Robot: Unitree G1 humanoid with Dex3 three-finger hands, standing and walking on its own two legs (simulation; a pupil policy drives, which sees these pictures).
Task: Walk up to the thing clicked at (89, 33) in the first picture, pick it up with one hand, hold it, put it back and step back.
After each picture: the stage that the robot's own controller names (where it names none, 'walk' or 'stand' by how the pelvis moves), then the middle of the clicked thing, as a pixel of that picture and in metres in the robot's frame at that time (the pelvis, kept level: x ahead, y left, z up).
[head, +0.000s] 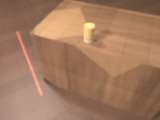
stand; (89, 33) +0.85 -0.03 -0.11
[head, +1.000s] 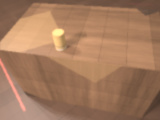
walk; (59, 40) +0.72 +0.18 -0.09
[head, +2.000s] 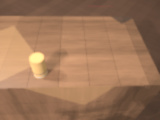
rise first; (38, 66) +0.52 +0.22 -0.08
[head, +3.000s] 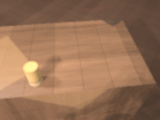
stand; (33, 74) +0.50 +0.25 -0.11
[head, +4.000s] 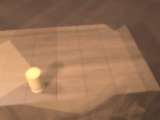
stand; (35, 80) +0.47 +0.23 -0.11
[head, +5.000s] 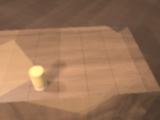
stand; (38, 78) +0.49 +0.23 -0.12
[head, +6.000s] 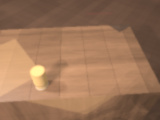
stand; (39, 78) +0.49 +0.22 -0.12
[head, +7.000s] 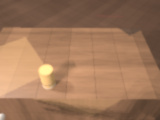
rise first; (47, 77) +0.50 +0.20 -0.11
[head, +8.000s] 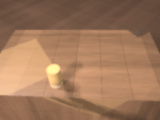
go down; (55, 76) +0.51 +0.18 -0.11
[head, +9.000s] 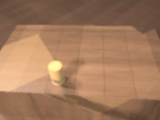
go down; (56, 73) +0.51 +0.18 -0.11
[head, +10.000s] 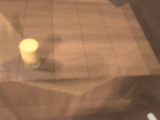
go down; (30, 54) +0.51 +0.17 -0.04
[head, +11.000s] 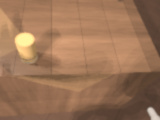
close in; (27, 49) +0.52 +0.18 -0.03
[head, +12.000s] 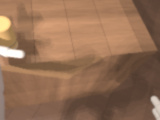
close; (4, 35) +0.54 +0.19 +0.00
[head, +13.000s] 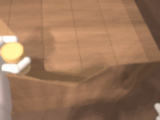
lift; (17, 60) +0.46 +0.18 -0.01
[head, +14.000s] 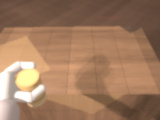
lift; (32, 88) +0.31 +0.18 +0.09
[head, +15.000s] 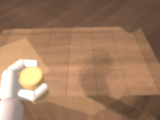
hold; (35, 86) +0.32 +0.17 +0.09
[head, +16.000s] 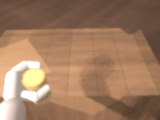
hold; (38, 87) +0.32 +0.16 +0.09
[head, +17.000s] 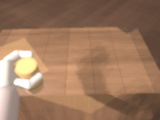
crouch; (30, 76) +0.36 +0.18 +0.10
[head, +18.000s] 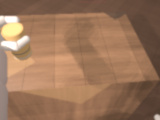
lower; (17, 42) +0.48 +0.19 +0.12
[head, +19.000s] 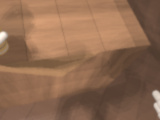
lower; out of the picture +0.53 +0.20 +0.01
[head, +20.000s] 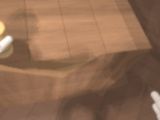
lower; out of the picture +0.52 +0.19 +0.01
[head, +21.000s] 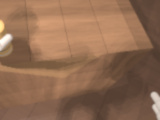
lower; out of the picture +0.52 +0.19 +0.01
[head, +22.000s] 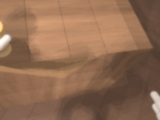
lower; out of the picture +0.52 +0.19 +0.01
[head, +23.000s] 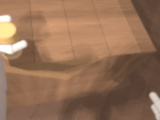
open; (8, 41) +0.51 +0.17 +0.00
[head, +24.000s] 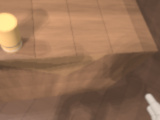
sink last; (8, 34) +0.51 +0.17 +0.01
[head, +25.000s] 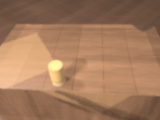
sink last; (57, 73) +0.50 +0.17 -0.06
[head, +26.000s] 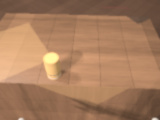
stand; (52, 66) +0.50 +0.16 -0.05
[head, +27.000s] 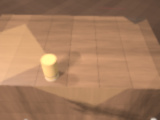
stand; (50, 68) +0.49 +0.17 -0.05
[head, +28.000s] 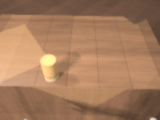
stand; (50, 68) +0.49 +0.16 -0.05
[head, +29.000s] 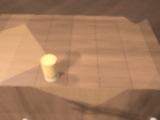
stand; (50, 68) +0.49 +0.16 -0.05
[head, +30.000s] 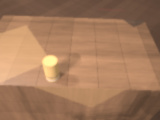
stand; (51, 69) +0.50 +0.17 -0.07
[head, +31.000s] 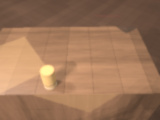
walk; (48, 77) +0.50 +0.19 -0.11
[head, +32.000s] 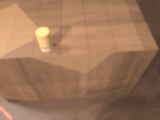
walk; (44, 40) +0.63 +0.22 -0.09
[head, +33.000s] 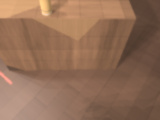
walk; (45, 4) +0.94 +0.24 -0.09
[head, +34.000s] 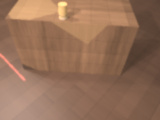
stand; (62, 11) +1.10 +0.18 -0.10
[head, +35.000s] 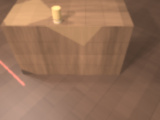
stand; (57, 15) +1.09 +0.21 -0.12
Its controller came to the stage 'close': yes
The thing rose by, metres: 0.21
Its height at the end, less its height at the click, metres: +0.00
